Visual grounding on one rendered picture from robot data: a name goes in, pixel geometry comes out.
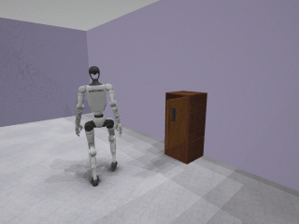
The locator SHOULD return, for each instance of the robot left forearm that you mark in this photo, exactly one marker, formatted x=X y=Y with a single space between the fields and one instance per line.
x=78 y=115

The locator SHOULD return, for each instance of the right robot shin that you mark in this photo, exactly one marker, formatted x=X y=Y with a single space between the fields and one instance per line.
x=113 y=149

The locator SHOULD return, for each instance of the left robot hand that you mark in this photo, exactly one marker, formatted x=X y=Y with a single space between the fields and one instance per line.
x=77 y=126

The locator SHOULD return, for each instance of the humanoid robot head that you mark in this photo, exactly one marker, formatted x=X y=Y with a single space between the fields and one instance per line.
x=94 y=70

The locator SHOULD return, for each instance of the left robot upper arm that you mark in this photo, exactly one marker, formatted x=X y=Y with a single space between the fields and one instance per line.
x=81 y=95

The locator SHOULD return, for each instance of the right robot hand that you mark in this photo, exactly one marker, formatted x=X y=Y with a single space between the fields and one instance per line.
x=120 y=127

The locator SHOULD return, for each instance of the cupboard door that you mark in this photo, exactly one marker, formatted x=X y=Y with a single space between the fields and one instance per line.
x=176 y=131

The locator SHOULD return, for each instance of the right robot upper arm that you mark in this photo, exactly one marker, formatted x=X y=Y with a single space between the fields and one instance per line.
x=111 y=95

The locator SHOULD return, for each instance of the handle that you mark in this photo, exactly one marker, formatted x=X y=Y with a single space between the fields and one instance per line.
x=173 y=114

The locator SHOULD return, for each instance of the robot right forearm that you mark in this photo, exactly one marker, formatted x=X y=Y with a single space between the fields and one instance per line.
x=116 y=113

